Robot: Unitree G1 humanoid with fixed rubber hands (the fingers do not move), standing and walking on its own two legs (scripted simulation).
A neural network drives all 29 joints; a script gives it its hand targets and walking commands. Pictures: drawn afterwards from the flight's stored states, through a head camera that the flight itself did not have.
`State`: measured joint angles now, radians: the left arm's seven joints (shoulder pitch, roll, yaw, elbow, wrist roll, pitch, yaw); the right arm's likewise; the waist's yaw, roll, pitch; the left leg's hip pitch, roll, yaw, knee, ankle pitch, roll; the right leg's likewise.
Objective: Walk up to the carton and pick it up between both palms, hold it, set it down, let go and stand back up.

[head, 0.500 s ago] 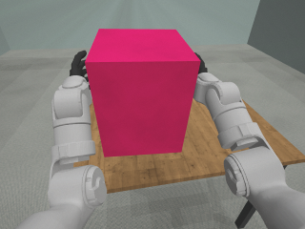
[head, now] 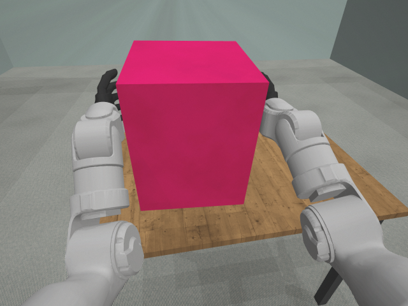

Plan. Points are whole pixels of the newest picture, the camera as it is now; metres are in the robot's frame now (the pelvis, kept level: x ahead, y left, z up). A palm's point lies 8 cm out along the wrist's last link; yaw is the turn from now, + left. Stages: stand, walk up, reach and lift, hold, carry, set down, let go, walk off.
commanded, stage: hold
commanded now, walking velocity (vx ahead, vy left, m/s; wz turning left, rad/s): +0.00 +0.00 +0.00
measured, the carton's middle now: (189, 123) +0.38 +0.00 +0.24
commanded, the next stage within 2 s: none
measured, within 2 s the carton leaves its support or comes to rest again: neither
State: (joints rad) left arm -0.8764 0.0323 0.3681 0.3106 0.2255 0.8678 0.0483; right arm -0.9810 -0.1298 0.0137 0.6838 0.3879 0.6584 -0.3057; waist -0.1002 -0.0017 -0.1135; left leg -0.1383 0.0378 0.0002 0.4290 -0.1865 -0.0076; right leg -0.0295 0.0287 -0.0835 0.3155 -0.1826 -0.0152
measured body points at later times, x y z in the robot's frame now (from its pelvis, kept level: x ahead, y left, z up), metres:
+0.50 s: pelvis +0.00 +0.00 +0.00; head -0.08 +0.02 +0.44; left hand +0.39 +0.15 +0.28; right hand +0.38 -0.14 +0.27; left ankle +0.04 +0.12 -0.74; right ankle +0.00 -0.11 -0.74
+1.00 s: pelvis +0.00 +0.00 +0.00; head -0.09 +0.02 +0.44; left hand +0.38 +0.15 +0.29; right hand +0.38 -0.14 +0.27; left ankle +0.04 +0.12 -0.74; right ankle +0.00 -0.11 -0.74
